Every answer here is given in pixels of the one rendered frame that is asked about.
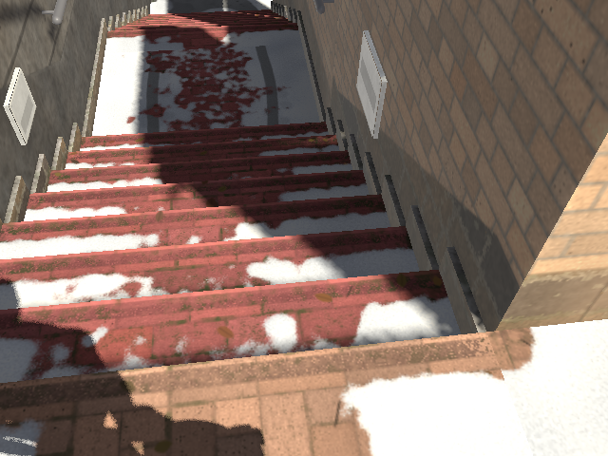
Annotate stairs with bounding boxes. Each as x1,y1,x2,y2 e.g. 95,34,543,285
0,122,461,383
115,9,293,30

